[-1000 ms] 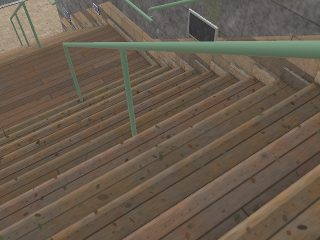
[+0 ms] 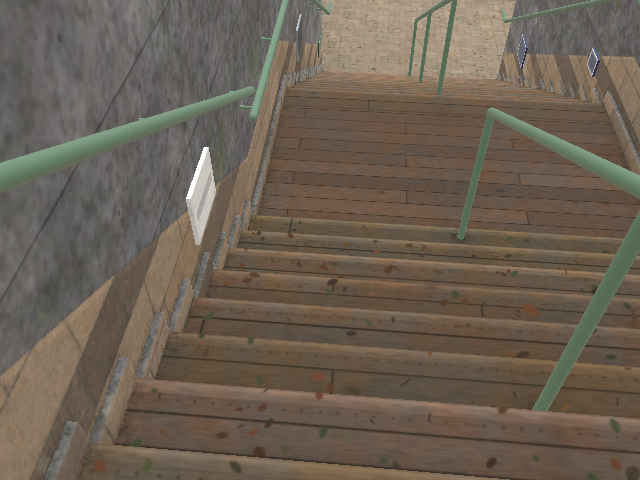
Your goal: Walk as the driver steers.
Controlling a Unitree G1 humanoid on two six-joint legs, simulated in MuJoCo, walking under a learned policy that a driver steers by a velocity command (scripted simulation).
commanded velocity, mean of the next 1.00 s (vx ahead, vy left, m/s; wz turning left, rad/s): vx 0.50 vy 0.00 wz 0.26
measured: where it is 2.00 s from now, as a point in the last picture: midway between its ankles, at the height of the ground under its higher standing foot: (277, 378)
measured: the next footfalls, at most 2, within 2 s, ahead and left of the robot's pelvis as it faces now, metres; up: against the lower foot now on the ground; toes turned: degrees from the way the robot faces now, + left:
right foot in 0.18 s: +0.24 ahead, -0.15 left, -0.17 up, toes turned +5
left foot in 0.82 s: +0.57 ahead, +0.14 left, -0.33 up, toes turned +18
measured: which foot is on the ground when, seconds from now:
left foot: down 0.00-0.20, up 0.22-0.80, down 0.82-1.00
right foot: up 0.00-0.16, down 0.18-0.82, up 0.84-1.00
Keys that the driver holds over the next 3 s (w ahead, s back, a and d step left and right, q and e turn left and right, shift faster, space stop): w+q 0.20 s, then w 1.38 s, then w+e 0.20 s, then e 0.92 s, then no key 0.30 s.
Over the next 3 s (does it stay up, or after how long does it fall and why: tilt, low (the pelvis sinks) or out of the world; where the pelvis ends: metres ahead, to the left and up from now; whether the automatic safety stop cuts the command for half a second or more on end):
stays up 1.16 0.05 -0.66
